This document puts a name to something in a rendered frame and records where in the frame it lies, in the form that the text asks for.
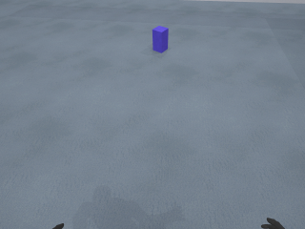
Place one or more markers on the robot right hand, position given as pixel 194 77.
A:
pixel 273 224

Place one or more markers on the carton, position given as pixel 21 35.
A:
pixel 160 38

